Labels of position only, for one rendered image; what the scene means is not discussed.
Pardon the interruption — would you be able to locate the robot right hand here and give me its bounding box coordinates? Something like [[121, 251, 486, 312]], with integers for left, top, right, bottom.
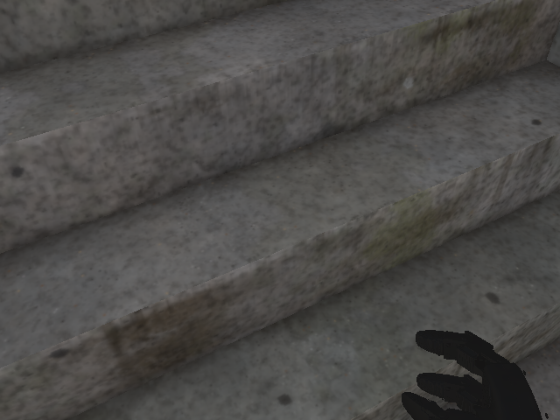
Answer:
[[402, 330, 549, 420]]

